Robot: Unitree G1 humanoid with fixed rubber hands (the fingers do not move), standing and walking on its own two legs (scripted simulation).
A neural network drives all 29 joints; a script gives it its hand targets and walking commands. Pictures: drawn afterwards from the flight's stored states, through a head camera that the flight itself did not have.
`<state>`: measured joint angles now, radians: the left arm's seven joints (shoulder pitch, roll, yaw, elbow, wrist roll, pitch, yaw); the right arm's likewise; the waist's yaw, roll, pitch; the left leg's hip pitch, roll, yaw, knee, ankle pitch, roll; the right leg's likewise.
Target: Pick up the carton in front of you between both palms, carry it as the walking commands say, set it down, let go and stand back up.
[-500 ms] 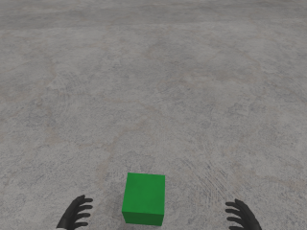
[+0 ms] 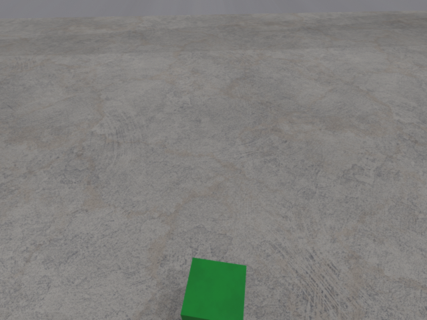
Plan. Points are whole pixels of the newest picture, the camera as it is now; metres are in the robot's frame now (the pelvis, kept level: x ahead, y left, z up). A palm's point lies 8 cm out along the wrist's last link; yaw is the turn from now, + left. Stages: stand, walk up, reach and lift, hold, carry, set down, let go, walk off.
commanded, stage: stand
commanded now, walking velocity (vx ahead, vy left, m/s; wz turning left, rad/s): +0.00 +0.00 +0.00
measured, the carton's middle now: (215, 299) +0.38 +0.02 -0.64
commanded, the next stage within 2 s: none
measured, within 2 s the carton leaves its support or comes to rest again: neither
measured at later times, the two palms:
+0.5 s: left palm out of the picture +0.02 +0.26 -0.12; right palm out of the picture +0.09 -0.25 -0.12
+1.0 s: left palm out of the picture -0.04 +0.25 -0.13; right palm out of the picture +0.06 -0.25 -0.13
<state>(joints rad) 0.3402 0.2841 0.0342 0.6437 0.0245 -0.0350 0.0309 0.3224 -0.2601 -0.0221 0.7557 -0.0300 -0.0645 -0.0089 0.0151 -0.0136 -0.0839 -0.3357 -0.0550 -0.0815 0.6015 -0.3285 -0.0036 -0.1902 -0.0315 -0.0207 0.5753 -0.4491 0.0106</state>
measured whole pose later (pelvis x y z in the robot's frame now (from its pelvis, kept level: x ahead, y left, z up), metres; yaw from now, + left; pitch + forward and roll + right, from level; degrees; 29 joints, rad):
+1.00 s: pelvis -0.01 -0.01 +0.00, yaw +5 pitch +1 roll +0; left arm 0.42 0.26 0.00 0.85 0.02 0.03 0.05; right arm 0.31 -0.24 0.01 0.88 -0.01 0.01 -0.04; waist 0.02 -0.01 -0.02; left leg -0.34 -0.07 -0.18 0.67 -0.34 -0.01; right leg -0.14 -0.03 -0.12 0.58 -0.46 -0.01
